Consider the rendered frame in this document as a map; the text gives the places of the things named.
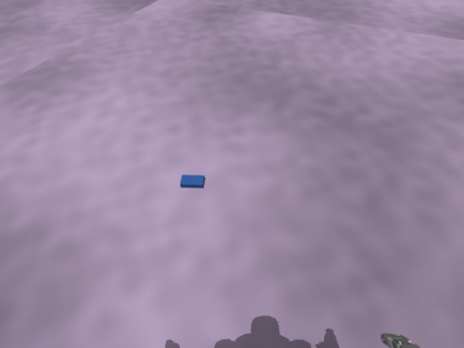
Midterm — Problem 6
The small box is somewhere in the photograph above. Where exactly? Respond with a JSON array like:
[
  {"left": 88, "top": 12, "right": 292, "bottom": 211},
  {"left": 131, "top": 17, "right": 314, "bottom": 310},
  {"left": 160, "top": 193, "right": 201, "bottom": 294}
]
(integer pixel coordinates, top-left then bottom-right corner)
[{"left": 180, "top": 175, "right": 204, "bottom": 188}]

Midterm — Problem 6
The right robot hand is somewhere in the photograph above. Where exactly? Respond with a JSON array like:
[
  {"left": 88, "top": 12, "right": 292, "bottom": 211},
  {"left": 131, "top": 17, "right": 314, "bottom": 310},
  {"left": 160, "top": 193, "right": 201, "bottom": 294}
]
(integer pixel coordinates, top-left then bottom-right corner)
[{"left": 381, "top": 333, "right": 420, "bottom": 348}]

